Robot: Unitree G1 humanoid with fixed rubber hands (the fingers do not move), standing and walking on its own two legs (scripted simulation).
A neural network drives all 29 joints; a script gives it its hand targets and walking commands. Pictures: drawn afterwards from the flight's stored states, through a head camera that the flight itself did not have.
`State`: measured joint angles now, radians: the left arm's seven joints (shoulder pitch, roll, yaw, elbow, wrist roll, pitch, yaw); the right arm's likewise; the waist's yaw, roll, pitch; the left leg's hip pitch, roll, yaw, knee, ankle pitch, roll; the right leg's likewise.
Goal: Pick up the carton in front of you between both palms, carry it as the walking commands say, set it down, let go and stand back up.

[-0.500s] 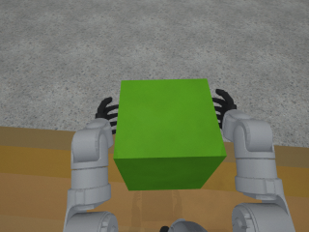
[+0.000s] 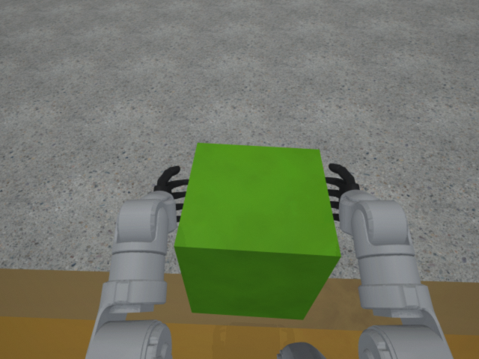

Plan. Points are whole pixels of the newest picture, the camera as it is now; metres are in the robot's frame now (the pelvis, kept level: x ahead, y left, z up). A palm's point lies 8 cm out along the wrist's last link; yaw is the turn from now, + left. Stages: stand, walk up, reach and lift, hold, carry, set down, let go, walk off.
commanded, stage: carry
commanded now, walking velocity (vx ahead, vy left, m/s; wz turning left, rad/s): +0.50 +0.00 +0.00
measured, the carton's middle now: (252, 235) +0.33 -0.02 +0.01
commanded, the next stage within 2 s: none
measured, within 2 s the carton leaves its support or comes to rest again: neither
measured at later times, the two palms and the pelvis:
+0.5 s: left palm (179, 146) +0.70 +0.16 -0.09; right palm (281, 131) +0.73 -0.14 -0.08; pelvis +0.37 -0.02 -0.17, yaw -1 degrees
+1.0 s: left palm (205, 113) +1.13 +0.11 -0.29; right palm (274, 107) +1.11 -0.19 -0.27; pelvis +0.78 -0.01 -0.36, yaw +0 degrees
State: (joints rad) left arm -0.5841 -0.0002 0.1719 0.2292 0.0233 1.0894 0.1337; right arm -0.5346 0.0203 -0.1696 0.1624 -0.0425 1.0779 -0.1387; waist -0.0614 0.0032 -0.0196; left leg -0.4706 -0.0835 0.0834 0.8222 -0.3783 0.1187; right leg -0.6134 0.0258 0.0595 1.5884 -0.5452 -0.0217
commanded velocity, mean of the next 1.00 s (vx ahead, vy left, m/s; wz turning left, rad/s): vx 0.50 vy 0.00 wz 0.00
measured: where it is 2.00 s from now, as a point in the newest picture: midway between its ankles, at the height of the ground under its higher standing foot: (241, 187)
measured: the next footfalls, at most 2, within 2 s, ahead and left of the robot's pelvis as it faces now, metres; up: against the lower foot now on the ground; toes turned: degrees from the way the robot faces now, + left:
right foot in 0.28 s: +0.35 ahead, -0.06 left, -0.15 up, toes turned -2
left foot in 0.66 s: +0.66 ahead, +0.06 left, -0.30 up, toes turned +0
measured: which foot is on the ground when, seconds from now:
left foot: down 0.00-0.28, up 0.30-0.64, down 0.66-1.00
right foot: up 0.00-0.26, down 0.28-0.66, up 0.68-1.00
